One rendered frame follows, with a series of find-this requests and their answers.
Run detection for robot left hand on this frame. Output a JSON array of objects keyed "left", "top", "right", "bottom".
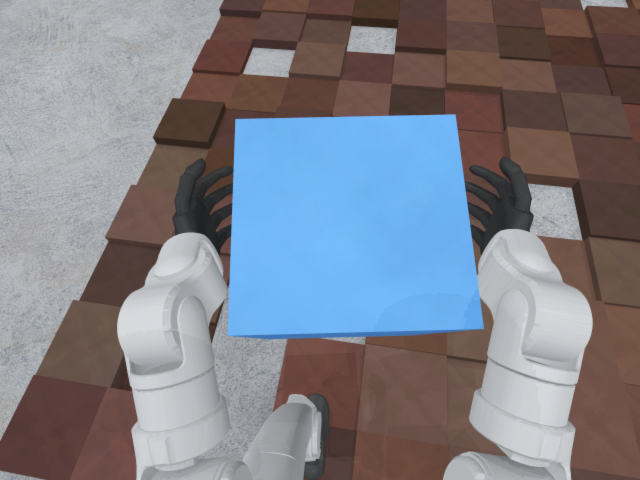
[{"left": 172, "top": 158, "right": 234, "bottom": 256}]

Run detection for right robot forearm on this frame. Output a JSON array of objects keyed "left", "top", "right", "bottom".
[{"left": 469, "top": 229, "right": 593, "bottom": 480}]

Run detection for left robot forearm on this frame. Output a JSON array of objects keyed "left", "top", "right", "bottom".
[{"left": 117, "top": 232, "right": 230, "bottom": 480}]

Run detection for left robot foot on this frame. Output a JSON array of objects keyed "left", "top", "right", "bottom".
[{"left": 304, "top": 394, "right": 329, "bottom": 480}]

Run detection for robot left upper arm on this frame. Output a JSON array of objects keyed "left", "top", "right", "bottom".
[{"left": 151, "top": 457, "right": 253, "bottom": 480}]

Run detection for robot right upper arm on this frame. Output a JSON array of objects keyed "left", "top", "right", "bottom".
[{"left": 443, "top": 452, "right": 555, "bottom": 480}]

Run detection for carton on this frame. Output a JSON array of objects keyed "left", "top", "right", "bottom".
[{"left": 228, "top": 114, "right": 484, "bottom": 339}]

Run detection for left robot shin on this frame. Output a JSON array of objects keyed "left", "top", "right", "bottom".
[{"left": 287, "top": 394, "right": 321, "bottom": 462}]

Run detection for robot right hand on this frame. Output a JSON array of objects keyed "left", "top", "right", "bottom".
[{"left": 464, "top": 157, "right": 534, "bottom": 255}]

